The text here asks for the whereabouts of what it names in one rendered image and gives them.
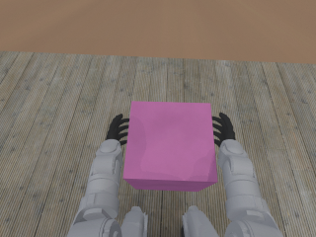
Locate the left robot upper arm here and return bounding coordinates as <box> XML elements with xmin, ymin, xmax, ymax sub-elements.
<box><xmin>67</xmin><ymin>217</ymin><xmax>122</xmax><ymax>237</ymax></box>

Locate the robot left hand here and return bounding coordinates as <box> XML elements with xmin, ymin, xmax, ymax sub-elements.
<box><xmin>106</xmin><ymin>114</ymin><xmax>129</xmax><ymax>145</ymax></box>

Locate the carton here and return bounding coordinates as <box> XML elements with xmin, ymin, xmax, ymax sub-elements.
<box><xmin>122</xmin><ymin>101</ymin><xmax>218</xmax><ymax>192</ymax></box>

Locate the robot right shin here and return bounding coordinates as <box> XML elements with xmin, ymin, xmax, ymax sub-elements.
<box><xmin>187</xmin><ymin>205</ymin><xmax>198</xmax><ymax>213</ymax></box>

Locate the right robot upper arm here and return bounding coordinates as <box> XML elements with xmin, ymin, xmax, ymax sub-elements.
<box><xmin>224</xmin><ymin>218</ymin><xmax>283</xmax><ymax>237</ymax></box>

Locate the right robot forearm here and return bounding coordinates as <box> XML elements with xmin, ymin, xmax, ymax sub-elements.
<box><xmin>217</xmin><ymin>139</ymin><xmax>281</xmax><ymax>233</ymax></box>

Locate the robot right hand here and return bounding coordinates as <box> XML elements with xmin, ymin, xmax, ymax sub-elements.
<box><xmin>211</xmin><ymin>112</ymin><xmax>236</xmax><ymax>147</ymax></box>

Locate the left robot forearm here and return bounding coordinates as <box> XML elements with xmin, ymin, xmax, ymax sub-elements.
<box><xmin>66</xmin><ymin>139</ymin><xmax>123</xmax><ymax>237</ymax></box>

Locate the robot left thigh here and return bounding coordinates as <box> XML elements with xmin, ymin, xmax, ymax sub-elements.
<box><xmin>120</xmin><ymin>210</ymin><xmax>148</xmax><ymax>237</ymax></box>

